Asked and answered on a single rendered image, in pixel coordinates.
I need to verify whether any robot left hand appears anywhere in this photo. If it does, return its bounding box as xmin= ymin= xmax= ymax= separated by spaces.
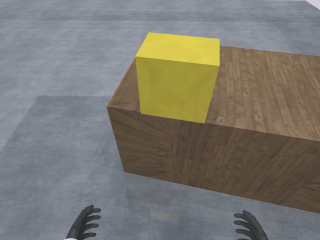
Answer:
xmin=66 ymin=204 xmax=101 ymax=240

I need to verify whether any robot right hand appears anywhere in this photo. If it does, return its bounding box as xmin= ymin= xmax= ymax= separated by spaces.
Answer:
xmin=234 ymin=210 xmax=269 ymax=240

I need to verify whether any carton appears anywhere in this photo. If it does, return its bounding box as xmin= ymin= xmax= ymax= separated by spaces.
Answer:
xmin=135 ymin=32 xmax=220 ymax=124

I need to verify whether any pedestal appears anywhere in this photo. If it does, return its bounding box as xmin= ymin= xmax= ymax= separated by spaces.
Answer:
xmin=106 ymin=46 xmax=320 ymax=214

